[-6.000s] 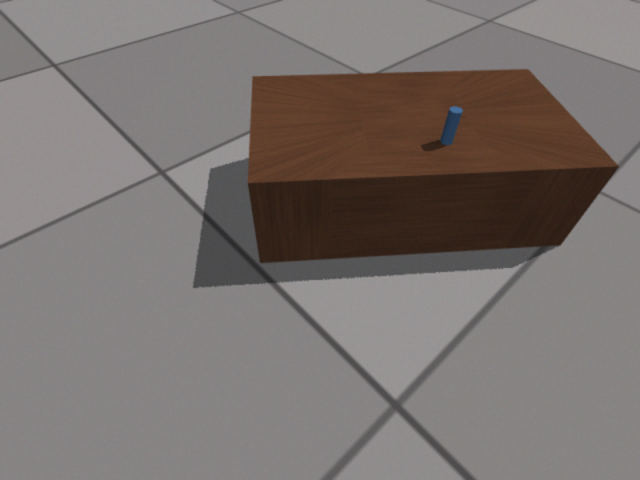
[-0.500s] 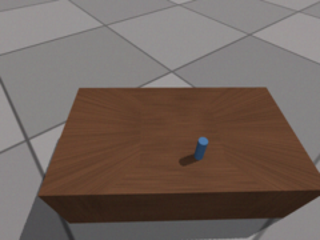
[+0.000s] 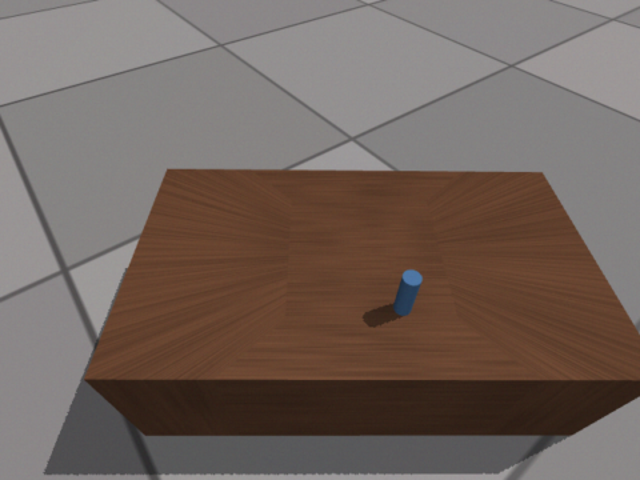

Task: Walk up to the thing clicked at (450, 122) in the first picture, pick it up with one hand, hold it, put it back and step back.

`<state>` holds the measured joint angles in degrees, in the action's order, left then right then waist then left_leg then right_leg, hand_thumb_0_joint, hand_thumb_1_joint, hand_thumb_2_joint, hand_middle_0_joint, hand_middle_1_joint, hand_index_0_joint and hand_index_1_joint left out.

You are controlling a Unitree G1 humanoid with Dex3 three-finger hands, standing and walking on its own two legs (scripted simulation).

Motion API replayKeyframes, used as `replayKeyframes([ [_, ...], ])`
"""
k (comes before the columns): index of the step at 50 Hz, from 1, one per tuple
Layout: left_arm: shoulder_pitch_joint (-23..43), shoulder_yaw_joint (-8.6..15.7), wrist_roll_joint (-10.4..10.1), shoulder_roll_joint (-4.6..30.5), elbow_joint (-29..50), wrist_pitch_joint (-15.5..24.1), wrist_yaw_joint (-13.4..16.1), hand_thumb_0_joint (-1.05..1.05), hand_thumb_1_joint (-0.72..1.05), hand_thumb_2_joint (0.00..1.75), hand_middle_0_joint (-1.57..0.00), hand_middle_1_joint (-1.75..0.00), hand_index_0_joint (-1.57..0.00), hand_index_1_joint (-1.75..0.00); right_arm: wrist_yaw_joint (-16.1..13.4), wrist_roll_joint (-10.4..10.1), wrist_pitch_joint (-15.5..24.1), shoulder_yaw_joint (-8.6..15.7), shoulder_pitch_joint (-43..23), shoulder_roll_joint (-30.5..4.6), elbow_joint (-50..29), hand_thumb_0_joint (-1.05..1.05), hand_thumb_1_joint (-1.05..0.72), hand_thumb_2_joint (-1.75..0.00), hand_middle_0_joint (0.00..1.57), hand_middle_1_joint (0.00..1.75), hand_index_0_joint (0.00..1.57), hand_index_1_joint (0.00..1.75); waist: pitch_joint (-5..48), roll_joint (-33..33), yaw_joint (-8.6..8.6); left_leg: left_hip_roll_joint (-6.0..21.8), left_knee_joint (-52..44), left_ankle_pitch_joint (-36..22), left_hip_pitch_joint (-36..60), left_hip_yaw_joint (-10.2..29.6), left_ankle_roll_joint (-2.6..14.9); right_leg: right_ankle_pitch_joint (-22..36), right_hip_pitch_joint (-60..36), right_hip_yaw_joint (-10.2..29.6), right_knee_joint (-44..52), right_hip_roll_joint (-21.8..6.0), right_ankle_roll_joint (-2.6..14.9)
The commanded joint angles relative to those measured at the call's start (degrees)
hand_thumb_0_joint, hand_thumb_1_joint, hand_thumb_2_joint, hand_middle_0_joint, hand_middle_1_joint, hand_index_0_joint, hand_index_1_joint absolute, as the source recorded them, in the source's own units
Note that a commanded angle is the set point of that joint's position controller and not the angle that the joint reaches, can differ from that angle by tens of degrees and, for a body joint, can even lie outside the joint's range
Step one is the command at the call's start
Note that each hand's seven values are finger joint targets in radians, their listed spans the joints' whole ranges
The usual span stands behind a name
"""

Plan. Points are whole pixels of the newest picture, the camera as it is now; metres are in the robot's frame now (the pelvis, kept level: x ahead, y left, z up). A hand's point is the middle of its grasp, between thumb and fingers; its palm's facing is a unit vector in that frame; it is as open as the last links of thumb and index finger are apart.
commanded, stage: stand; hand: right
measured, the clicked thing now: (407, 293) +0.57 -0.20 -0.30
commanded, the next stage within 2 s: go down in 1.84 s
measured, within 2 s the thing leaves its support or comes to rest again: neither
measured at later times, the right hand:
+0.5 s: hand out of the picture +0.09 -0.25 -0.16, palm faces -0.03 +0.94 -0.34, open 7.4 cm
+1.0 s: hand out of the picture +0.10 -0.24 -0.16, palm faces -0.03 +0.94 -0.34, open 7.4 cm
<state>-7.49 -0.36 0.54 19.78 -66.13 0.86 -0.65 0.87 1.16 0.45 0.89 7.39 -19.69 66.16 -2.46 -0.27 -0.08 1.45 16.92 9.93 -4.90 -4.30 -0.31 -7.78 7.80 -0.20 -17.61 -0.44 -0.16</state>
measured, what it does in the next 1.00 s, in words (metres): stands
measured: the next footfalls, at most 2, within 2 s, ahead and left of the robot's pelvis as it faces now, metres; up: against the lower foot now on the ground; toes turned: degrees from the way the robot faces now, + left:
none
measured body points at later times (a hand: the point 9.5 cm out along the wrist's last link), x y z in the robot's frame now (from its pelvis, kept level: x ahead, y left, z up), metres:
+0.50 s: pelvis +0.02 +0.01 +0.00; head +0.02 +0.01 +0.45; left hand +0.10 +0.30 -0.13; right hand +0.09 -0.29 -0.13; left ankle -0.01 +0.12 -0.75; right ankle +0.02 -0.12 -0.75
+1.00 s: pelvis +0.02 +0.01 +0.00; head +0.03 +0.01 +0.45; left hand +0.09 +0.31 -0.13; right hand +0.10 -0.29 -0.13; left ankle -0.01 +0.12 -0.75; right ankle +0.02 -0.12 -0.75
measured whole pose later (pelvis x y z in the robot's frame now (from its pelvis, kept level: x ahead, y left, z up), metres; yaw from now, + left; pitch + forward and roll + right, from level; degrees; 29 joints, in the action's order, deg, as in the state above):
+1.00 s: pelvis +0.02 +0.01 +0.00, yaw +0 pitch -2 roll +0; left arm -6.4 -0.5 0.5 19.9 -65.4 0.8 -0.3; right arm 0.4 0.9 0.7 0.3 6.2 -19.7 65.0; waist -2.4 0.0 0.0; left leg 0.7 16.2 11.3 -3.1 -4.1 0.3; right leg -9.4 6.0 -0.4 -17.2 -1.2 -0.9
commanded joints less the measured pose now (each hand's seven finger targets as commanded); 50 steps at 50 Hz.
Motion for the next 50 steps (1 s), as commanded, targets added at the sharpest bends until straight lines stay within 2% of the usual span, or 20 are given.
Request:
replayKeyframes([
  [1,3.72,2.33,0.03,12.37,4.12,1.13,1.05,0.00,0.90,0.90,-0.20,-0.30,-0.20,-0.30,-0.87,-0.28,1.33,1.86,-2.64,-12.09,-3.91,0.00,-0.90,-0.90,0.20,0.30,0.20,0.30,3.08,0.57,-0.37,7.22,-3.38,-0.15,-0.05,6.76,1.56,2.98,0.32,6.87,3.31,-7.10,1.39],
  [7,3.44,2.11,-0.12,12.24,4.16,1.29,1.13,0.00,0.90,0.90,-0.20,-0.30,-0.20,-0.30,-1.00,-0.47,1.43,1.57,-2.35,-12.16,-3.90,0.00,-0.90,-0.90,0.20,0.30,0.20,0.30,3.45,-0.01,-0.38,7.23,-2.93,-4.04,-0.05,6.56,1.47,7.94,-1.15,6.45,2.75,-7.35,1.31],
  [18,3.64,2.07,-0.01,12.44,4.16,1.16,1.19,0.00,0.90,0.90,-0.20,-0.30,-0.20,-0.30,-1.09,-0.56,1.42,1.36,-3.15,-12.29,-4.10,0.00,-0.90,-0.90,0.20,0.30,0.20,0.30,3.44,0.37,-0.15,7.51,-3.17,-4.94,0.88,6.61,1.24,7.60,-1.33,5.92,2.65,-7.43,1.24],
  [22,4.04,2.09,0.12,12.16,4.30,1.14,1.20,0.00,0.90,0.90,-0.20,-0.30,-0.20,-0.30,-1.22,-0.44,1.50,1.47,-3.24,-12.27,-4.44,0.00,-0.90,-0.90,0.20,0.30,0.20,0.30,4.79,0.22,-0.31,7.78,-2.63,-8.63,1.62,6.29,1.36,11.42,-2.77,5.65,1.83,-7.69,1.42],
  [32,3.91,2.17,0.10,12.13,4.29,1.08,1.31,0.00,0.90,0.90,-0.20,-0.30,-0.20,-0.30,-1.33,-0.57,1.46,1.73,-3.54,-12.69,-4.55,0.00,-0.90,-0.90,0.20,0.30,0.20,0.30,5.10,0.13,-0.28,7.83,-2.52,-10.59,2.84,6.37,1.44,11.90,-2.91,5.20,1.76,-7.60,1.23],
  [40,3.45,2.20,0.01,11.94,4.10,0.87,1.26,0.00,0.90,0.90,-0.20,-0.30,-0.20,-0.30,-1.37,-0.58,1.34,1.58,-3.82,-12.41,-4.63,0.00,-0.90,-0.90,0.20,0.30,0.20,0.30,3.90,-0.15,-0.06,7.52,-2.96,-7.80,1.91,6.24,1.33,9.82,-2.60,5.38,2.13,-7.60,1.23],
  [50,3.62,2.27,0.01,12.18,4.38,0.92,1.35,0.00,0.90,0.90,-0.20,-0.30,-0.20,-0.30,-1.38,-0.52,1.46,1.49,-3.24,-12.19,-4.71,0.00,-0.90,-0.90,0.20,0.30,0.20,0.30,3.74,-0.20,-0.27,7.31,-3.00,-9.18,1.49,6.25,1.28,10.60,-2.83,5.36,2.00,-7.68,1.26],
])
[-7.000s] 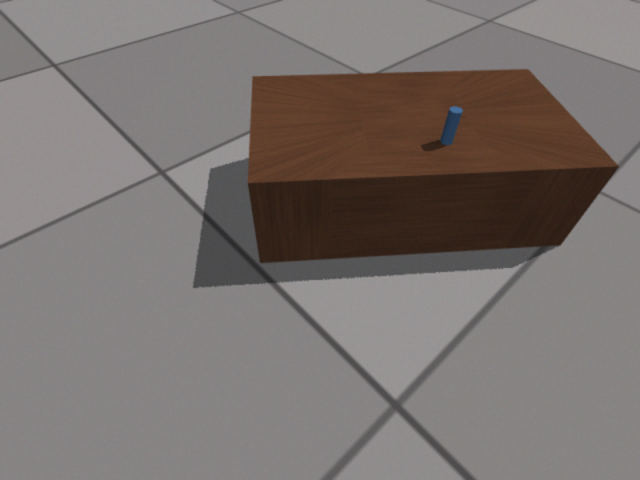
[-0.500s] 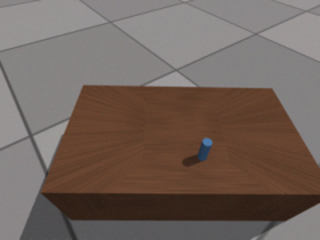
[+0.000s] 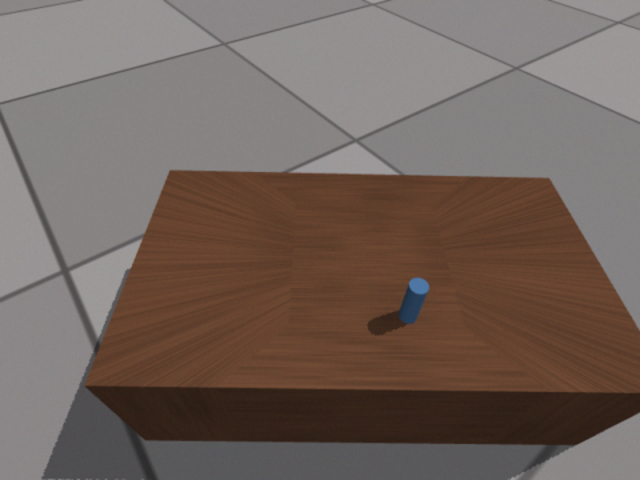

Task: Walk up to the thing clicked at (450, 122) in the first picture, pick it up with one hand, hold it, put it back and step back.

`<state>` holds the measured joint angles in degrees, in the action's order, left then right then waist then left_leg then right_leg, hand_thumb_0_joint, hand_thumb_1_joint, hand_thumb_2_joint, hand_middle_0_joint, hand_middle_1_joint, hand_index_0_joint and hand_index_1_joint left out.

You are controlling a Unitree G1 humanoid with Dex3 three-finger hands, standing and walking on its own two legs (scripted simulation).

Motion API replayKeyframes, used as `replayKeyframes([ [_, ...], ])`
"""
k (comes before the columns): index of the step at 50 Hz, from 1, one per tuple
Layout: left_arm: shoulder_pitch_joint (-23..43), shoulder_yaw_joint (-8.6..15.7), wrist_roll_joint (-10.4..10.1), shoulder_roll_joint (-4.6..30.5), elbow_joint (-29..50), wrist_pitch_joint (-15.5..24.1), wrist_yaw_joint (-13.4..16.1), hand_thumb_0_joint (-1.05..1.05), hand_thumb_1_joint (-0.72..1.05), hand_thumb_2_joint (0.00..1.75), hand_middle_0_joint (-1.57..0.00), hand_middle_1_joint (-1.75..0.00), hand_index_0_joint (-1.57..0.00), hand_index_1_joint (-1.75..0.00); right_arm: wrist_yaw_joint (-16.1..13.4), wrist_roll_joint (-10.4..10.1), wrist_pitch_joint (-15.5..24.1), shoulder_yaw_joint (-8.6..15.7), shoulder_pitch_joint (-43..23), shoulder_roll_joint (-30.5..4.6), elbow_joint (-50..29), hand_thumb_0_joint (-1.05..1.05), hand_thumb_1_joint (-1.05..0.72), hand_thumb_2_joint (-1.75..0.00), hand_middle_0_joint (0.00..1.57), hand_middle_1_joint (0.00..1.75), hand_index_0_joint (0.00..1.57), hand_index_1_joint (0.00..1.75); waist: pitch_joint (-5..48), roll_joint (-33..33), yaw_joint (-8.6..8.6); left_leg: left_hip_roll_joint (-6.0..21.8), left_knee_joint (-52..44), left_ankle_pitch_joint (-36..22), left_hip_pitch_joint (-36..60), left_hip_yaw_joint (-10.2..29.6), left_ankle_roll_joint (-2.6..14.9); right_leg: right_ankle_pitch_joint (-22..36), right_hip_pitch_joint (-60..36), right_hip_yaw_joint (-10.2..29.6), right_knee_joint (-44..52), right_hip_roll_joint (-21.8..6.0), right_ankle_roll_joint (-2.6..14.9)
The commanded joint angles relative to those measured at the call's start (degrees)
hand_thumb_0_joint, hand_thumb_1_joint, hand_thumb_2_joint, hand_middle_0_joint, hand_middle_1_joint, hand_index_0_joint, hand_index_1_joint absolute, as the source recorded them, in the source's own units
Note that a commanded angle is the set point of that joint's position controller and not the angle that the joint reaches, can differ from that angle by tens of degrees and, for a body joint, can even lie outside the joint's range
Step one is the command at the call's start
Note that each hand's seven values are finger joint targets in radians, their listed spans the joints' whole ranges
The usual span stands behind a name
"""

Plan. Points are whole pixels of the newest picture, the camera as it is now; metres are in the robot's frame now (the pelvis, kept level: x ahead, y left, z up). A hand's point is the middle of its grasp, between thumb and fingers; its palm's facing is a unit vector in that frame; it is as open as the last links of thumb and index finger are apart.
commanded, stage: stand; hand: right
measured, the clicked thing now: (413, 301) +0.55 -0.21 -0.30
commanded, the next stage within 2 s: go down in 0.84 s
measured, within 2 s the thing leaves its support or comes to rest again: neither
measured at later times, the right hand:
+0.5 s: hand out of the picture +0.07 -0.25 -0.16, palm faces -0.03 +0.94 -0.34, open 7.4 cm
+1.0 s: hand out of the picture +0.08 -0.25 -0.16, palm faces -0.01 +0.94 -0.33, open 7.6 cm
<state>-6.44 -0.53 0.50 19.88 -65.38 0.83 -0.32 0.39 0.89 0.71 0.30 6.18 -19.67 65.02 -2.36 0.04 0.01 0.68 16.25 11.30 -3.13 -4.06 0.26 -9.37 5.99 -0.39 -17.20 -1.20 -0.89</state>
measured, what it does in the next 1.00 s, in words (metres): stands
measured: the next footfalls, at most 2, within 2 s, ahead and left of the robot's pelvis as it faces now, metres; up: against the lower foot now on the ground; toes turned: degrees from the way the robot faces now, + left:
none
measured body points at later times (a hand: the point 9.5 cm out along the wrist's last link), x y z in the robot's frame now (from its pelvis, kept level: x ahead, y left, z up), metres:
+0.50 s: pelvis +0.00 +0.00 +0.00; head +0.01 +0.00 +0.45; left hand +0.07 +0.30 -0.13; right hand +0.07 -0.30 -0.13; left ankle -0.03 +0.11 -0.75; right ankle +0.00 -0.13 -0.75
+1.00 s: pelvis +0.00 +0.00 +0.00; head +0.01 +0.00 +0.45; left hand +0.08 +0.30 -0.13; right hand +0.08 -0.29 -0.13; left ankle -0.03 +0.11 -0.75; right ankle +0.00 -0.13 -0.75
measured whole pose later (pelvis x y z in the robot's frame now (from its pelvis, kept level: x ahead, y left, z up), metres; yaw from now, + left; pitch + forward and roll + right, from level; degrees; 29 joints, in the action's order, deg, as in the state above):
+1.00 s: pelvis +0.00 +0.00 +0.00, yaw +1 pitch -1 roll +0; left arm -6.9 0.1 -1.6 19.9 -61.3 1.7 0.4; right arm -0.2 -0.8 0.5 0.1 7.6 -19.2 60.2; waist -2.5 0.4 -0.1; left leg 0.4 19.4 12.3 -6.1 -3.2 0.4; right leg -10.6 8.5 -1.2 -20.0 -1.6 -0.9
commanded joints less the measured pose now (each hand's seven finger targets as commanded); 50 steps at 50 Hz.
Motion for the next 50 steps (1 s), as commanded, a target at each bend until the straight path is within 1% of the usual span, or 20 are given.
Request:
replayKeyframes([
  [1,2.41,2.48,-0.04,12.15,3.56,0.99,1.00,0.00,0.90,0.90,-0.20,-0.30,-0.20,-0.30,-0.90,-0.29,1.19,2.18,-2.48,-12.47,-3.60,0.00,-0.90,-0.90,0.20,0.30,0.20,0.30,3.94,-0.31,-0.18,8.36,-2.22,-10.16,0.55,6.16,0.82,11.52,-0.69,5.48,1.35,-6.87,2.11],
  [3,2.29,2.37,0.10,11.92,3.58,1.00,1.02,0.00,0.90,0.90,-0.20,-0.30,-0.20,-0.30,-0.88,-0.29,1.07,2.17,-2.74,-12.46,-3.66,0.00,-0.90,-0.90,0.20,0.30,0.20,0.30,3.60,0.21,-0.01,8.28,-2.15,-9.31,0.20,6.28,1.02,11.12,-0.57,5.39,1.97,-6.85,1.97],
  [5,2.53,2.50,0.15,12.27,3.54,0.94,0.98,0.00,0.90,0.90,-0.20,-0.30,-0.20,-0.30,-0.87,-0.27,1.05,2.07,-2.20,-12.18,-3.65,0.00,-0.90,-0.90,0.20,0.30,0.20,0.30,2.96,0.33,-0.27,7.99,-2.62,-7.93,-0.57,6.21,0.92,10.39,-0.44,5.62,2.22,-6.94,2.01],
  [8,2.54,2.53,0.21,11.93,3.74,0.99,1.00,0.00,0.90,0.90,-0.20,-0.30,-0.20,-0.30,-0.88,-0.21,1.09,2.13,-1.90,-12.35,-3.81,0.00,-0.90,-0.90,0.20,0.30,0.20,0.30,4.07,-0.36,-0.28,8.21,-2.21,-9.84,-0.14,6.04,1.10,11.70,-1.12,5.39,1.53,-6.97,2.13],
  [9,2.26,2.39,0.06,11.85,3.60,1.01,0.97,0.00,0.90,0.90,-0.20,-0.30,-0.20,-0.30,-0.82,-0.26,1.15,2.10,-2.12,-12.40,-3.72,0.00,-0.90,-0.90,0.20,0.30,0.20,0.30,3.80,-0.59,-0.06,8.09,-2.40,-9.38,-0.21,6.37,1.01,11.26,-0.94,5.37,1.81,-6.93,2.00],
  [12,2.40,2.54,-0.02,12.20,3.46,1.07,1.01,0.00,0.90,0.90,-0.20,-0.30,-0.20,-0.30,-0.82,-0.32,1.13,2.08,-1.94,-12.10,-3.81,0.00,-0.90,-0.90,0.20,0.30,0.20,0.30,3.55,0.60,-0.29,8.19,-2.48,-8.79,-0.03,6.53,0.97,10.29,-0.66,5.27,1.65,-6.84,1.94],
  [22,2.23,2.53,0.07,11.90,3.57,0.95,0.90,0.00,0.90,0.90,-0.20,-0.30,-0.20,-0.30,-0.80,-0.25,1.15,2.07,-1.60,-12.37,-3.66,0.00,-0.90,-0.90,0.20,0.30,0.20,0.30,2.89,-0.68,-0.12,7.85,-2.58,-8.48,-1.27,6.48,0.99,10.76,-0.97,5.60,2.32,-7.07,2.12],
  [25,2.25,2.64,0.05,12.20,3.55,0.89,0.89,0.00,0.90,0.90,-0.20,-0.30,-0.20,-0.30,-0.82,-0.23,1.23,2.02,-1.36,-12.14,-3.77,0.00,-0.90,-0.90,0.20,0.30,0.20,0.30,3.16,-0.33,-0.21,8.00,-2.85,-8.23,-0.79,6.66,0.87,9.34,-0.71,5.39,1.86,-6.88,2.19],
  [26,1.94,2.58,0.09,11.85,3.57,0.90,0.88,0.00,0.90,0.90,-0.20,-0.30,-0.20,-0.30,-0.85,-0.30,1.20,2.21,-1.95,-12.69,-3.84,0.00,-0.90,-0.90,0.20,0.30,0.20,0.30,3.21,-0.57,0.11,8.05,-2.55,-8.23,-0.42,6.67,1.04,9.45,-0.49,5.32,2.25,-6.86,2.12],
  [27,2.37,2.65,0.13,12.20,3.71,0.94,0.86,0.00,0.90,0.90,-0.20,-0.30,-0.20,-0.30,-0.85,-0.22,1.26,2.15,-1.38,-12.33,-3.91,0.00,-0.90,-0.90,0.20,0.30,0.20,0.30,3.70,-0.16,-0.29,8.07,-2.48,-8.60,-0.65,6.56,1.03,9.75,-1.05,5.46,1.89,-6.99,2.27],
  [31,2.14,2.51,0.16,11.84,3.69,0.93,0.88,0.00,0.90,0.90,-0.20,-0.30,-0.20,-0.30,-0.87,-0.23,1.28,2.06,-1.59,-12.47,-3.86,0.00,-0.90,-0.90,0.20,0.30,0.20,0.30,3.54,-0.54,-0.05,8.04,-2.41,-9.11,-0.69,6.70,0.98,10.31,-0.85,5.33,1.89,-6.97,2.12],
  [33,2.52,2.60,0.08,12.21,3.84,0.95,0.95,0.00,0.90,0.90,-0.20,-0.30,-0.20,-0.30,-0.88,-0.25,1.22,2.17,-1.49,-12.47,-4.01,0.00,-0.90,-0.90,0.20,0.30,0.20,0.30,3.86,-0.12,-0.31,8.12,-2.20,-9.95,-0.22,6.68,1.02,10.68,-0.94,5.27,1.61,-6.96,2.23],
  [34,2.13,2.44,0.09,11.79,3.78,0.98,0.92,0.00,0.90,0.90,-0.20,-0.30,-0.20,-0.30,-0.84,-0.27,1.23,2.08,-1.48,-12.51,-3.86,0.00,-0.90,-0.90,0.20,0.30,0.20,0.30,3.17,-0.29,-0.06,7.97,-2.19,-9.76,-0.76,6.68,1.06,11.28,-0.80,5.31,2.11,-7.04,2.06],
  [35,2.17,2.57,0.20,12.19,3.86,0.95,0.95,0.00,0.90,0.90,-0.20,-0.30,-0.20,-0.30,-0.91,-0.29,1.16,2.16,-1.52,-12.47,-4.03,0.00,-0.90,-0.90,0.20,0.30,0.20,0.30,3.95,0.20,-0.19,8.15,-2.03,-10.09,-0.02,6.53,1.13,11.51,-1.04,5.17,1.53,-7.07,2.24],
  [41,1.92,2.45,0.09,11.96,3.83,0.99,0.99,0.00,0.90,0.90,-0.20,-0.30,-0.20,-0.30,-0.87,-0.27,1.20,2.19,-1.63,-12.66,-4.07,0.00,-0.90,-0.90,0.20,0.30,0.20,0.30,3.58,-0.09,-0.08,8.17,-2.10,-9.41,-0.23,6.73,1.13,10.39,-0.70,5.10,1.63,-7.02,2.08],
  [46,2.33,2.49,0.15,12.13,3.95,1.00,1.01,0.00,0.90,0.90,-0.20,-0.30,-0.20,-0.30,-0.91,-0.29,1.18,2.06,-1.62,-12.27,-4.19,0.00,-0.90,-0.90,0.20,0.30,0.20,0.30,3.52,0.24,-0.14,8.06,-2.02,-9.75,-0.30,6.65,1.12,11.04,-0.68,5.24,1.74,-7.11,2.09],
  [47,1.98,2.44,0.11,12.07,3.78,1.09,0.98,0.00,0.82,0.82,-0.12,-0.22,-0.12,-0.22,-0.86,-0.32,1.17,1.96,-1.03,-12.25,-3.98,0.00,-0.82,-0.82,0.12,0.22,0.12,0.22,3.12,0.05,-0.23,7.95,-2.20,-9.16,-1.01,6.73,1.11,10.98,-1.03,5.36,2.11,-7.16,1.98],
  [48,22.08,2.59,-4.71,3.40,23.88,7.33,1.61,0.00,0.74,0.74,-0.04,-0.14,-0.04,-0.14,-1.37,-4.57,5.58,-0.17,-21.14,-2.25,-24.08,0.00,-0.74,-0.74,0.04,0.14,0.04,0.14,3.23,8.45,0.78,0.74,4.38,-6.48,-10.57,2.67,0.15,4.32,5.20,-2.23,-4.37,1.36,1.38],
  [49,21.78,2.31,-4.80,5.91,25.08,8.55,2.17,0.00,0.66,0.66,-0.04,-0.06,-0.03,-0.06,-1.76,-4.14,5.85,1.29,-19.17,-6.53,-28.48,0.00,-0.66,-0.66,0.03,0.07,0.03,0.07,4.75,3.95,-0.71,0.14,4.42,-4.12,-8.27,2.15,-0.08,2.20,4.86,-1.26,-4.40,0.91,1.52],
  [50,16.87,4.89,-4.74,9.80,19.56,7.75,2.66,0.00,0.58,0.58,-0.03,-0.04,-0.02,-0.05,-2.08,-3.76,3.42,2.20,-9.86,-8.29,-18.40,0.00,-0.58,-0.58,0.03,0.07,0.03,0.07,2.97,2.13,-1.63,-0.02,4.57,-1.27,-9.70,1.91,-0.15,0.20,6.27,-1.27,-4.87,1.27,1.97],
])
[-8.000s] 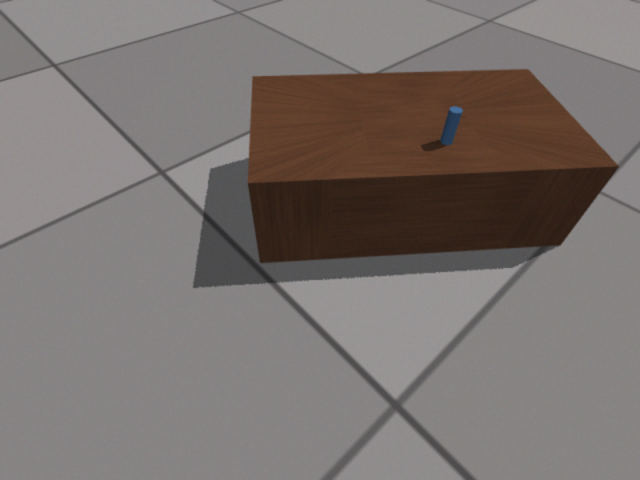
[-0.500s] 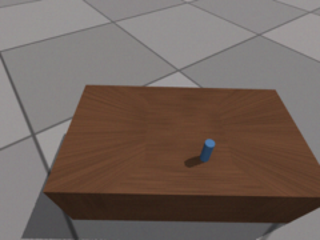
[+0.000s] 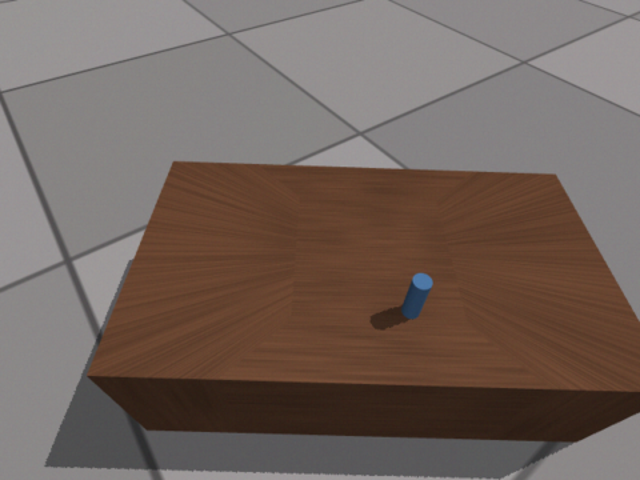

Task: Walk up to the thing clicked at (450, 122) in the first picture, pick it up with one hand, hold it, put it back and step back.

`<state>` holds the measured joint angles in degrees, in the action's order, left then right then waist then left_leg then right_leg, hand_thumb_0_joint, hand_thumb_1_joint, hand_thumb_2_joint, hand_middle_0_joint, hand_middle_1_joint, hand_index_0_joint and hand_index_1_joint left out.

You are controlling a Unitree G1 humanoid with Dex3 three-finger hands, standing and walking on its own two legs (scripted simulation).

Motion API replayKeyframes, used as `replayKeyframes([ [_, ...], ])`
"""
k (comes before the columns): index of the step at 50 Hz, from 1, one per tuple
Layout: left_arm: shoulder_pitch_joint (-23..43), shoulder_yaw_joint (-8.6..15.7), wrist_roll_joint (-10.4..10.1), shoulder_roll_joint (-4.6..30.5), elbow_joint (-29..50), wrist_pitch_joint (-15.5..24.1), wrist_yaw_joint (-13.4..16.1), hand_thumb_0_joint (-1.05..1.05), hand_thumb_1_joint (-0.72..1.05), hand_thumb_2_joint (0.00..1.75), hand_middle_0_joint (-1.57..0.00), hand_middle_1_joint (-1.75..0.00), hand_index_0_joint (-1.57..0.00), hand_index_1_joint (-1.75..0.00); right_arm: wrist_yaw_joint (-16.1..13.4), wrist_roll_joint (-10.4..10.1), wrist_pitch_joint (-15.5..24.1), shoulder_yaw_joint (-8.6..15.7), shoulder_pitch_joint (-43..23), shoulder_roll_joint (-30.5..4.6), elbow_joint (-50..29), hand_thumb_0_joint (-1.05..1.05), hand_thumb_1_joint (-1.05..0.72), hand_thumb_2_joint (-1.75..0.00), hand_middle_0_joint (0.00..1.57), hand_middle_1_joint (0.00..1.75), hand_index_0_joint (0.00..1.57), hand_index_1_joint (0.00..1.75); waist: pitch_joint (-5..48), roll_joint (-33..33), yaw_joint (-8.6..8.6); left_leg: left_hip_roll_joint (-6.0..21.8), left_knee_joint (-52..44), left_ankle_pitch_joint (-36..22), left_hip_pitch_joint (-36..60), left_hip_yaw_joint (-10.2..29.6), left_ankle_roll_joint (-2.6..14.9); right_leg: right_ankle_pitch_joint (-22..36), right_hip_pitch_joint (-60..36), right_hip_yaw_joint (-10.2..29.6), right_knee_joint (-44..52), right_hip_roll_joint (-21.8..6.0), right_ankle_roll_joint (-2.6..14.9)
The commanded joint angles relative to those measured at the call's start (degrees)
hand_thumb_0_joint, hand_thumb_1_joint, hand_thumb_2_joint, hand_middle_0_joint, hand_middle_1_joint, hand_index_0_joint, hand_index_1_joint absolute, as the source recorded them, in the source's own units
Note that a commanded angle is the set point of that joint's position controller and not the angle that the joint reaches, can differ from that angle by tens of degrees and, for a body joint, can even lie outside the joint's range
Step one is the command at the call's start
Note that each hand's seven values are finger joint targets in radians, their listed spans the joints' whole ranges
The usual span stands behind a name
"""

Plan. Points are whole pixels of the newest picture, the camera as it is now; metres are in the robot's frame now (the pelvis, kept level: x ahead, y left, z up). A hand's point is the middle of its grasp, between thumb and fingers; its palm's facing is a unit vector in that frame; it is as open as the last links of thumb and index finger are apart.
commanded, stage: go down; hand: right
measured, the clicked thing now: (416, 297) +0.55 -0.22 -0.30
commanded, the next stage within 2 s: none
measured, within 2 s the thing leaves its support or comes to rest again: neither
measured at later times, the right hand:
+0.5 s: hand out of the picture +0.15 -0.26 -0.15, palm faces +0.03 +0.94 -0.34, open 16.2 cm
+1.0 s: hand out of the picture +0.16 -0.27 -0.14, palm faces +0.07 +0.94 -0.33, open 17.0 cm
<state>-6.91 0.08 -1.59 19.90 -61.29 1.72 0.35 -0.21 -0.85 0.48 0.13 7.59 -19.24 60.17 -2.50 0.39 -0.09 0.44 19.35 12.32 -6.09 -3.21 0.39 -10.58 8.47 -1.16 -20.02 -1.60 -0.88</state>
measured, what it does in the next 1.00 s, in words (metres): stands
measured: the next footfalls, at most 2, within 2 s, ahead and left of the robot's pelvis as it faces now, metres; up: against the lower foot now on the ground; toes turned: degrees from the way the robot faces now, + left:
none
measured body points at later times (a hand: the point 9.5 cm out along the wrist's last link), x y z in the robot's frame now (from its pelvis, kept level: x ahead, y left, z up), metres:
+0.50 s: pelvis -0.01 -0.01 -0.03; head +0.04 +0.00 +0.42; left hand +0.13 +0.28 -0.13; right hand +0.14 -0.31 -0.13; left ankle -0.02 +0.11 -0.75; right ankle +0.00 -0.13 -0.75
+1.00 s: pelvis +0.01 -0.01 -0.05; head +0.04 -0.01 +0.40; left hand +0.16 +0.26 -0.11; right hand +0.15 -0.32 -0.12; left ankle -0.02 +0.11 -0.75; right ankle +0.00 -0.13 -0.75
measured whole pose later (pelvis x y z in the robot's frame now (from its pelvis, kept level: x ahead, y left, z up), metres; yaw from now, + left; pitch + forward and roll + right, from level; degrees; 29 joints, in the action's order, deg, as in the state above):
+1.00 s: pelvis +0.01 -0.01 -0.05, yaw +0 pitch +10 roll +1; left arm -18.9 4.4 -1.5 15.4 -25.7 5.3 4.1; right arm 2.8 -0.6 -24.2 8.4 16.2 -19.6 18.5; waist 6.4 1.6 0.6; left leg 1.2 46.7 25.7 -31.0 -3.2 -0.6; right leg -24.7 34.4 -0.5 -49.1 -1.8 0.2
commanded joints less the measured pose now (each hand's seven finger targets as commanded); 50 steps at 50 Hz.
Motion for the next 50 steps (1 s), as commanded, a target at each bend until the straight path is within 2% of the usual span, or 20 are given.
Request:
replayKeyframes([
  [1,12.08,6.43,-2.74,11.80,12.25,5.92,2.05,0.00,0.50,0.50,-0.03,-0.04,-0.02,-0.05,-1.32,-2.04,2.02,4.41,-9.36,-10.83,-9.43,0.00,-0.50,-0.50,0.01,0.07,0.02,0.07,0.97,-1.27,0.29,0.42,2.50,-1.64,-9.80,0.53,-0.83,1.11,5.12,-0.72,-3.70,1.85,2.06],
  [3,5.49,8.73,-2.78,12.51,19.04,4.92,3.04,0.00,0.34,0.34,-0.03,-0.04,-0.02,-0.04,-1.91,-1.73,-0.44,7.56,-8.85,-12.73,-8.46,0.00,-0.34,-0.34,0.03,0.06,0.04,0.06,13.35,-4.92,1.83,0.32,5.18,-9.02,-6.78,0.21,-1.14,7.50,3.10,0.05,-6.79,1.67,2.22],
  [4,6.78,9.02,-2.58,12.34,21.44,4.87,3.44,0.00,0.26,0.26,-0.03,-0.04,-0.03,-0.04,-1.99,-1.03,-1.20,7.62,-11.64,-13.54,-10.87,0.00,-0.26,-0.26,0.04,0.06,0.04,0.06,17.46,-5.27,1.58,0.32,6.55,-11.33,-6.01,0.39,-1.10,9.65,2.37,0.06,-8.15,1.57,2.01],
  [6,-0.70,8.05,-0.87,6.89,14.48,3.32,2.98,0.00,0.17,0.18,-0.03,-0.04,-0.04,-0.02,-1.05,0.62,-3.80,8.32,-12.33,-12.80,-8.71,0.00,-0.21,-0.19,0.05,0.05,0.05,0.05,13.27,-2.32,0.58,0.09,8.61,-10.85,-10.56,1.02,-0.32,9.49,6.66,-0.16,-9.62,1.82,2.13],
  [9,-0.97,10.72,-0.11,9.84,23.73,3.74,2.14,0.00,0.00,0.10,-0.03,-0.04,-0.06,-0.02,0.51,1.33,-8.12,10.00,-5.25,-12.29,-12.55,0.00,-0.06,-0.13,0.06,0.05,0.05,0.05,19.40,-2.60,1.06,-0.36,10.32,-12.23,-9.17,0.46,-0.46,10.23,4.98,-0.68,-11.25,2.12,2.12],
  [12,-6.15,8.82,-0.72,6.07,19.79,2.21,1.13,0.00,-0.12,0.07,-0.03,-0.04,-0.06,-0.01,2.08,1.37,-13.06,9.12,-3.17,-12.00,-19.39,0.00,0.05,-0.09,0.07,0.04,0.06,0.04,12.57,4.54,0.64,-0.65,9.90,-8.09,-14.00,0.16,0.20,6.51,8.07,-1.09,-10.42,2.12,1.83],
  [15,2.28,9.27,-1.10,7.64,27.86,2.83,0.55,0.00,-0.28,0.05,-0.04,-0.05,-0.06,-0.03,2.00,1.06,-15.98,8.28,-6.41,-10.87,-25.25,0.00,0.23,-0.06,0.06,0.05,0.05,0.05,11.68,2.49,0.81,-1.15,10.70,-1.74,-16.32,-0.27,0.34,0.73,12.38,-0.28,-10.79,1.11,1.60],
  [17,2.45,8.44,-0.95,5.94,27.62,3.16,0.46,0.00,-0.42,0.03,-0.05,-0.05,-0.06,-0.04,1.82,1.08,-16.54,7.81,-6.26,-9.82,-27.20,0.00,0.34,-0.04,0.06,0.05,0.05,0.05,9.70,2.34,0.24,-1.09,11.61,1.36,-18.00,-0.31,0.58,-2.11,14.79,0.25,-11.49,0.86,1.73],
  [19,3.29,8.82,-0.61,6.18,30.63,4.37,0.95,0.00,-0.48,0.03,-0.05,-0.05,-0.06,-0.05,1.38,1.09,-16.34,8.71,-6.85,-10.23,-30.23,0.00,0.41,-0.04,0.05,0.05,0.05,0.05,13.02,0.71,0.42,-0.81,13.02,-0.86,-17.78,0.14,0.35,0.36,13.55,0.57,-13.80,0.96,1.97],
  [21,2.73,9.69,-0.10,7.50,34.82,5.44,1.60,0.00,-0.51,0.02,-0.05,-0.05,-0.06,-0.05,0.90,1.08,-16.02,9.30,-6.20,-10.73,-34.57,0.00,0.47,-0.04,0.04,0.06,0.04,0.06,17.61,0.07,0.55,-0.75,14.59,-3.29,-16.69,0.30,0.21,3.34,12.23,0.99,-15.46,0.81,1.97],
  [22,2.66,9.18,0.00,6.83,35.40,5.86,2.03,0.00,-0.52,0.03,-0.06,-0.05,-0.06,-0.05,0.59,1.09,-16.03,10.10,-4.43,-11.20,-34.84,0.00,0.47,-0.03,0.04,0.06,0.04,0.06,18.04,-0.37,-0.14,-0.67,15.02,-3.87,-16.31,0.38,0.10,4.17,12.27,0.91,-16.21,0.89,1.90],
  [30,-6.17,9.69,0.64,6.60,36.21,6.24,4.78,0.00,-0.50,0.02,-0.05,-0.05,-0.05,-0.04,-0.25,0.79,-17.98,12.40,1.83,-12.47,-39.92,0.00,0.43,-0.01,0.06,0.04,0.05,0.04,18.50,1.67,0.38,-0.48,17.58,-4.40,-18.47,0.53,-0.04,4.23,13.71,0.69,-18.73,1.35,1.89],
  [32,-9.12,8.57,0.50,4.72,34.87,5.94,4.95,0.00,-0.50,0.02,-0.05,-0.05,-0.05,-0.04,0.31,0.63,-19.01,11.57,2.75,-11.28,-41.26,0.00,0.44,-0.01,0.06,0.05,0.05,0.05,16.93,2.14,0.82,-0.57,18.23,-5.42,-19.60,0.23,-0.10,5.34,14.01,0.75,-19.38,1.26,1.86],
  [35,-8.39,8.57,0.34,4.99,37.72,5.90,4.94,0.00,-0.50,0.01,-0.05,-0.05,-0.06,-0.04,1.34,0.45,-20.55,11.00,3.63,-10.46,-42.00,0.00,0.45,-0.02,0.06,0.05,0.05,0.05,16.61,1.30,1.39,-0.69,19.46,-8.20,-20.27,-0.14,-0.28,9.17,14.45,0.93,-20.60,1.00,1.74],
  [38,-8.11,7.21,0.25,4.00,37.78,5.84,4.76,0.00,-0.51,0.02,-0.05,-0.05,-0.05,-0.04,2.11,0.31,-21.28,11.10,2.57,-10.86,-44.67,0.00,0.45,-0.03,0.05,0.05,0.05,0.05,13.99,2.98,0.49,-0.74,20.03,-4.63,-22.28,-0.30,-0.02,6.92,16.88,1.19,-20.54,0.84,1.34],
  [39,-7.50,8.53,0.22,5.21,40.25,6.18,4.82,0.00,-0.51,0.02,-0.05,-0.05,-0.06,-0.04,2.19,0.38,-21.61,11.35,3.56,-11.02,-45.20,0.00,0.46,-0.03,0.05,0.05,0.05,0.05,14.35,2.37,0.88,-0.69,19.96,-4.22,-22.09,-0.26,-0.08,6.13,16.78,1.27,-20.89,0.78,1.46],
  [43,-10.46,8.84,0.14,5.44,42.66,6.16,4.51,0.00,-0.51,0.02,-0.05,-0.05,-0.06,-0.04,2.46,0.55,-22.54,11.98,6.03,-11.61,-48.53,0.00,0.43,-0.04,0.05,0.05,0.05,0.05,17.22,2.38,0.95,-0.82,21.68,-6.70,-21.85,-0.52,-0.24,10.75,15.34,1.68,-22.40,0.64,1.32],
  [44,-9.27,9.62,0.16,6.66,44.57,6.25,4.55,0.00,-0.52,0.02,-0.05,-0.05,-0.06,-0.04,2.22,0.49,-22.75,12.66,6.25,-12.33,-48.79,0.00,0.45,-0.04,0.05,0.05,0.05,0.05,17.17,1.82,0.78,-0.88,21.71,-6.44,-21.75,-0.57,-0.22,10.52,16.01,1.77,-22.55,0.63,1.26],
  [48,-12.51,8.48,0.24,3.84,43.12,5.95,4.71,0.00,-0.52,0.03,-0.05,-0.05,-0.06,-0.04,2.10,0.55,-22.99,13.08,6.59,-11.69,-51.18,0.00,0.43,-0.03,0.05,0.05,0.05,0.05,16.88,2.84,0.90,-0.51,22.08,-4.60,-22.95,-0.03,-0.22,5.94,17.21,1.32,-23.40,1.12,1.57],
  [50,-10.27,9.01,0.15,5.04,47.51,6.21,5.11,0.00,-0.52,0.03,-0.05,-0.05,-0.05,-0.05,2.00,0.42,-23.10,13.42,7.04,-11.73,-52.63,0.00,0.44,-0.03,0.05,0.05,0.05,0.05,17.27,0.53,0.75,-0.64,22.17,-2.48,-23.59,-0.15,-0.33,3.33,18.43,1.52,-23.51,1.08,1.70],
])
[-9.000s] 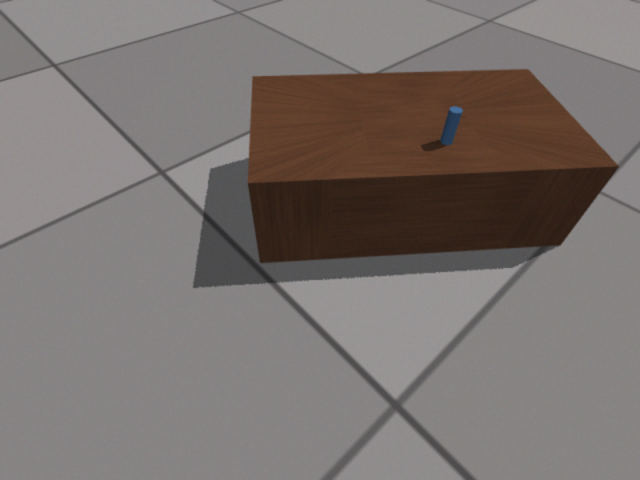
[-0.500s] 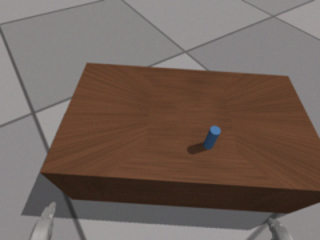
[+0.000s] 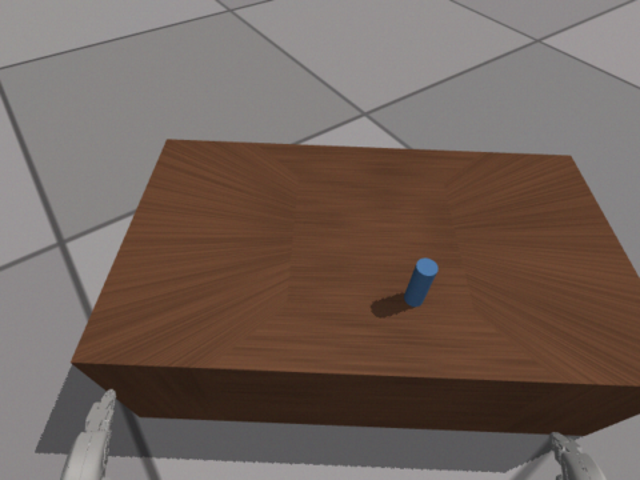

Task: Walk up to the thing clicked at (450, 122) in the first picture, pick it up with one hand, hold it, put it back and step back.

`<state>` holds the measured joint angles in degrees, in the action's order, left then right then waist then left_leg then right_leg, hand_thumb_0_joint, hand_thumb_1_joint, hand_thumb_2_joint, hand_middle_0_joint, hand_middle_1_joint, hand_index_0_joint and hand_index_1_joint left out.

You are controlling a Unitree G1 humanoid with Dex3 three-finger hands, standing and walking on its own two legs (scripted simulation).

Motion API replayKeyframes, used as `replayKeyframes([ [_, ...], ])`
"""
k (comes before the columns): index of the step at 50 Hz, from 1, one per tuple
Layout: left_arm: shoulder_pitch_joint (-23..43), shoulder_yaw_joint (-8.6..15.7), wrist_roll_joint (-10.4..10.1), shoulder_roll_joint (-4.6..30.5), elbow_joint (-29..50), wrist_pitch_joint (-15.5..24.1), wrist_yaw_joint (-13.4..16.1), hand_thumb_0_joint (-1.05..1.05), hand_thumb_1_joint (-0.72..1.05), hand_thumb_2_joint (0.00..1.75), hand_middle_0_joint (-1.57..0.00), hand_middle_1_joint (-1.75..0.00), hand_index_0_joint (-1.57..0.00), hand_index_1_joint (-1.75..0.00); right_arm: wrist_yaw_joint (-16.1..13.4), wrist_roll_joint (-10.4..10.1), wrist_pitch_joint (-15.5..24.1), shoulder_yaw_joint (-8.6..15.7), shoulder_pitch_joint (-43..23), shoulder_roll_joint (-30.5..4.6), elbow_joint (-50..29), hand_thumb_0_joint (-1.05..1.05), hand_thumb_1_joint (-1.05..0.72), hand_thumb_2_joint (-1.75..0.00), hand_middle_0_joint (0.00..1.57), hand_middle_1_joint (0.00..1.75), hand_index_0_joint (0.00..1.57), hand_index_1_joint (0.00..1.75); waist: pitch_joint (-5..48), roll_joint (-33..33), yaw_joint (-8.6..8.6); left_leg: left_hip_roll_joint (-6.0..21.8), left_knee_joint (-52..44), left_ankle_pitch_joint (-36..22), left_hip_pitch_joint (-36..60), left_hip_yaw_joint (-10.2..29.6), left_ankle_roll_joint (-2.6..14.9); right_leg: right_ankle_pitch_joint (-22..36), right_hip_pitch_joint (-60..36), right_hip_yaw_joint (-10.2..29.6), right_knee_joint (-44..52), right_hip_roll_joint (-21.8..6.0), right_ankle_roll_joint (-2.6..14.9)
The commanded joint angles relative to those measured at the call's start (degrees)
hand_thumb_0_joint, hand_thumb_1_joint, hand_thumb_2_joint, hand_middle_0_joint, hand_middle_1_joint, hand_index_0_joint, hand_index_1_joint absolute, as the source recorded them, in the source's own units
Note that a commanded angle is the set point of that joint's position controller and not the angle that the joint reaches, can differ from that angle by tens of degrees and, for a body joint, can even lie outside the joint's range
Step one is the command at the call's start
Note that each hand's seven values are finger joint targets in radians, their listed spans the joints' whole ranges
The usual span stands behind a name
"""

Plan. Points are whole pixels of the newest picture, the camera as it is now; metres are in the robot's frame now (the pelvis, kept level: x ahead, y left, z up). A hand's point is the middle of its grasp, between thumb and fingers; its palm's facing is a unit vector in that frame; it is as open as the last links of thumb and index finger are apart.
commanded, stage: go down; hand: right
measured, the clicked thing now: (420, 283) +0.54 -0.21 -0.25
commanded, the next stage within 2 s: approach in 1.94 s
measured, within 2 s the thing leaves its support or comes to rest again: neither
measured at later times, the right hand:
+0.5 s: hand out of the picture +0.14 -0.26 -0.08, palm faces +0.11 +0.94 -0.32, open 17.0 cm
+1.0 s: hand (576, 392) +0.25 -0.31 -0.03, palm faces +0.23 +0.95 -0.23, open 17.1 cm
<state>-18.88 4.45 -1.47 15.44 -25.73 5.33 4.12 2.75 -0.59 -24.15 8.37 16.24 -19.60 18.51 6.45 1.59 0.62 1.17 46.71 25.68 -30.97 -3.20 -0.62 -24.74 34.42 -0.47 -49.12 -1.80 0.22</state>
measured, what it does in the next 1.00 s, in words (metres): stands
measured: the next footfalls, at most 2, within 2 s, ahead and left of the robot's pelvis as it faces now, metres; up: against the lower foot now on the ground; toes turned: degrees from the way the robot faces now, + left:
none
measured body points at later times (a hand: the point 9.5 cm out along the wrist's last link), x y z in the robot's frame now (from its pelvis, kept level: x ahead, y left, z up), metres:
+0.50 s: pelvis -0.01 +0.00 -0.01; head +0.02 +0.00 +0.44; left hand +0.14 +0.26 -0.06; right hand +0.13 -0.31 -0.06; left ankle -0.03 +0.13 -0.70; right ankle -0.01 -0.11 -0.70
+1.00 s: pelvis -0.02 +0.00 -0.01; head +0.03 -0.01 +0.44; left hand +0.13 +0.27 -0.05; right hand +0.24 -0.36 -0.01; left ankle -0.03 +0.13 -0.70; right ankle -0.01 -0.11 -0.70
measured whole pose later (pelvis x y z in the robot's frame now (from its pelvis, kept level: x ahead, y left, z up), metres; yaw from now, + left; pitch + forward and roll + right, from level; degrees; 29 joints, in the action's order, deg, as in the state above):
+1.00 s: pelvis -0.02 +0.00 -0.01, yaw -1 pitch +11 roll +2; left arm -22.1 2.0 -1.2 15.8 -20.9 10.5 8.5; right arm 11.2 -6.1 -14.7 22.0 -0.3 -27.8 25.5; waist 6.9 0.8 2.2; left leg 1.0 51.4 26.6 -35.7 -4.1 -0.4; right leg -25.6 39.8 0.7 -54.3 -2.0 0.1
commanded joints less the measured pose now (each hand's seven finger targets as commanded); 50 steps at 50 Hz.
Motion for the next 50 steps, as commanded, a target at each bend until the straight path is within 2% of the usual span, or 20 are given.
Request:
replayKeyframes([
  [1,1.31,4.45,0.12,9.13,12.31,2.73,1.59,0.00,-0.52,0.03,-0.05,-0.05,-0.05,-0.05,-1.06,0.11,1.36,5.41,-0.82,-11.56,-11.57,0.00,0.44,-0.02,0.06,0.05,0.05,0.05,8.52,0.11,-0.14,-1.26,-5.13,-16.06,1.78,-0.13,0.72,17.64,-7.04,0.76,5.46,1.43,0.57],
  [2,-0.48,3.42,0.15,7.75,9.68,2.47,1.57,0.00,-0.52,0.03,-0.05,-0.05,-0.05,-0.05,-1.06,0.08,1.21,5.59,-0.84,-11.66,-12.04,0.00,0.43,-0.03,0.05,0.05,0.05,0.05,7.51,1.61,-0.44,-1.26,-4.91,-15.62,1.03,-0.15,0.79,17.37,-6.76,0.70,5.40,1.47,0.41],
  [4,2.92,4.81,0.00,10.32,15.45,2.98,2.15,0.00,-0.52,0.03,-0.05,-0.05,-0.05,-0.05,-1.12,-0.16,1.06,5.73,0.48,-11.54,-12.10,0.00,0.44,-0.03,0.05,0.05,0.05,0.05,8.53,-0.16,-0.58,-1.31,-4.40,-15.38,1.31,-0.26,0.82,17.90,-6.70,1.15,5.12,1.19,0.33],
  [5,-1.29,3.16,0.10,7.76,11.08,2.55,2.08,0.00,-0.52,0.03,-0.05,-0.05,-0.06,-0.04,-1.03,-0.25,1.10,5.78,-0.28,-11.83,-13.63,0.00,0.43,-0.03,0.06,0.05,0.05,0.05,8.46,1.62,-0.27,-1.34,-4.10,-15.81,0.75,-0.21,0.83,18.70,-6.75,1.20,4.82,1.23,0.30],
  [7,0.20,3.51,0.01,8.64,14.44,2.62,2.42,0.00,-0.52,0.03,-0.05,-0.05,-0.05,-0.05,-1.06,-0.50,0.80,6.56,0.88,-12.16,-13.68,0.00,0.45,-0.03,0.05,0.05,0.05,0.05,8.65,0.95,-0.68,-1.31,-3.99,-15.20,0.97,-0.36,0.88,18.24,-5.90,1.33,4.75,1.27,0.24],
  [8,-1.61,2.51,-0.04,7.02,12.11,2.41,2.47,0.00,-0.52,0.03,-0.05,-0.05,-0.05,-0.05,-1.07,-0.44,0.72,6.44,0.73,-12.21,-14.30,0.00,0.43,-0.03,0.06,0.05,0.05,0.05,7.54,2.05,-0.78,-1.15,-4.10,-15.35,0.60,-0.07,0.83,17.87,-5.67,1.03,4.49,1.44,0.29],
  [11,-0.83,3.72,-0.02,9.28,16.19,2.70,3.06,0.00,-0.52,0.03,-0.05,-0.05,-0.05,-0.04,-0.49,-0.76,0.22,6.31,1.72,-11.83,-14.20,0.00,0.43,-0.03,0.06,0.05,0.05,0.05,7.34,0.81,0.10,-1.40,-3.92,-13.96,-0.25,-0.16,0.89,16.34,-5.38,1.17,4.65,1.23,0.31],
  [14,-4.51,2.58,0.01,7.29,13.07,2.40,2.96,0.00,-0.51,0.03,-0.05,-0.05,-0.06,-0.05,-0.09,-0.85,0.03,7.52,1.38,-13.18,-16.28,0.00,0.42,-0.03,0.06,0.05,0.05,0.05,7.39,3.17,-0.22,-1.43,-3.29,-13.95,-0.94,-0.43,1.05,17.44,-5.15,1.45,4.40,1.26,0.12],
  [16,-2.93,2.55,-0.08,7.57,15.89,2.69,3.07,0.00,-0.52,0.03,-0.05,-0.05,-0.06,-0.04,0.23,-1.04,0.00,6.56,2.18,-11.70,-16.53,0.00,0.44,-0.04,0.05,0.05,0.05,0.05,6.04,1.70,-0.27,-1.53,-3.40,-12.02,-1.71,-0.48,0.99,14.86,-4.15,1.48,4.72,1.14,0.23],
  [18,-3.81,3.11,-0.01,8.10,16.49,2.82,3.16,0.00,-0.52,0.03,-0.05,-0.05,-0.06,-0.05,0.33,-1.16,-0.01,7.97,1.54,-12.97,-16.92,0.00,0.45,-0.03,0.05,0.05,0.05,0.05,6.74,2.16,0.13,-1.57,-3.35,-11.65,-1.60,-0.53,1.07,14.28,-3.97,1.61,4.65,1.18,0.20],
  [21,-4.17,3.04,-0.11,8.00,18.18,3.11,3.30,0.00,-0.52,0.03,-0.05,-0.05,-0.06,-0.05,0.73,-1.00,0.25,7.75,1.98,-12.67,-17.50,0.00,0.44,-0.04,0.05,0.05,0.05,0.05,6.99,1.15,0.55,-1.47,-3.29,-11.91,-2.01,-0.29,0.91,14.14,-4.10,1.29,4.09,1.30,0.34],
  [22,-4.30,2.10,-0.07,7.21,16.77,3.01,3.38,0.00,-0.52,0.03,-0.05,-0.05,-0.06,-0.05,0.90,-1.19,0.32,8.17,2.05,-13.07,-17.50,0.00,0.44,-0.04,0.05,0.06,0.05,0.06,6.01,1.61,-0.14,-1.28,-3.46,-11.46,-2.01,-0.11,0.92,13.13,-3.30,1.13,3.79,1.48,0.40],
  [24,-2.96,3.27,-0.17,8.63,19.98,3.42,3.72,0.00,-0.52,0.03,-0.05,-0.05,-0.06,-0.05,0.99,-1.32,0.39,8.63,2.20,-13.26,-18.07,0.00,0.45,-0.05,0.04,0.06,0.04,0.06,7.51,0.25,0.02,-1.21,-3.35,-12.17,-1.60,0.05,0.78,13.64,-3.87,1.23,3.33,1.44,0.54],
  [26,-2.75,2.71,-0.06,8.46,20.76,3.71,3.83,0.00,-0.52,0.03,-0.05,-0.05,-0.06,-0.05,0.98,-1.40,0.37,9.11,2.97,-13.52,-18.66,0.00,0.44,-0.05,0.05,0.06,0.04,0.06,8.19,1.69,-0.47,-1.30,-2.73,-12.61,-1.50,-0.24,0.93,15.22,-4.15,1.61,3.41,1.30,0.25],
  [30,-3.37,1.69,-0.02,7.33,20.83,3.87,4.31,0.00,-0.52,0.04,-0.05,-0.06,-0.06,-0.05,1.02,-1.57,1.00,9.93,2.23,-14.10,-18.83,0.00,0.43,-0.04,0.05,0.05,0.05,0.05,6.84,2.34,-0.53,-1.14,-3.30,-10.25,-1.55,-0.17,0.99,12.03,-2.77,1.44,3.81,1.49,0.35],
  [35,-2.38,1.83,0.08,8.53,24.06,4.79,5.12,0.00,-0.52,0.03,-0.05,-0.05,-0.06,-0.05,1.20,-1.91,3.12,11.61,-4.73,-16.49,-18.14,0.00,0.42,-0.04,0.05,0.05,0.05,0.05,6.03,1.35,1.17,-1.30,-3.94,-8.41,-1.97,0.10,0.74,9.28,-2.84,1.81,4.54,1.15,0.38],
  [37,-7.30,-0.41,0.16,5.21,17.65,4.74,5.04,0.00,-0.52,0.03,-0.05,-0.05,-0.06,-0.05,1.83,-2.19,4.71,12.54,-8.33,-17.32,-17.42,0.00,0.42,-0.04,0.05,0.05,0.05,0.05,4.62,4.23,1.16,-1.09,-3.30,-8.21,-3.12,0.44,0.94,9.00,-2.95,1.89,4.80,1.09,0.23],
  [40,-6.70,2.27,0.37,8.09,18.85,5.88,5.39,0.00,-0.52,0.03,-0.05,-0.05,-0.06,-0.05,2.88,-3.74,7.02,15.55,-13.34,-19.69,-14.87,0.00,0.44,-0.04,0.05,0.05,0.05,0.05,6.57,4.38,2.06,-0.96,-2.97,-10.06,-2.95,0.61,0.87,10.52,-3.91,2.27,4.17,0.95,0.45],
  [46,-2.35,3.15,0.40,9.83,15.28,8.11,5.47,0.00,-0.53,0.04,-0.05,-0.05,-0.05,-0.05,7.42,-5.88,12.33,18.77,-27.03,-23.62,-6.55,0.00,0.44,-0.03,0.06,0.05,0.05,0.05,9.06,5.08,2.53,-0.83,-2.88,-10.25,-3.68,0.81,1.02,9.99,-5.09,2.66,4.17,0.72,0.55],
  [50,-0.53,0.79,0.34,8.12,12.79,8.96,5.37,0.00,-0.54,0.04,-0.05,-0.05,-0.05,-0.05,11.32,-6.51,15.74,20.77,-33.48,-27.20,3.86,0.00,0.42,-0.02,0.07,0.04,0.06,0.04,12.25,4.01,1.98,-0.83,-2.46,-13.68,-2.30,0.71,1.02,14.20,-6.30,2.83,3.36,0.64,0.72],
])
